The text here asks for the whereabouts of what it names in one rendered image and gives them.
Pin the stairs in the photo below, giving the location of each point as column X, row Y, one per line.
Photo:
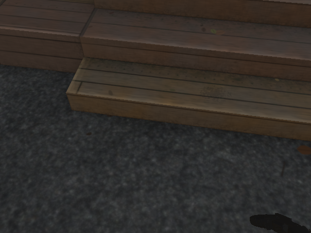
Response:
column 234, row 65

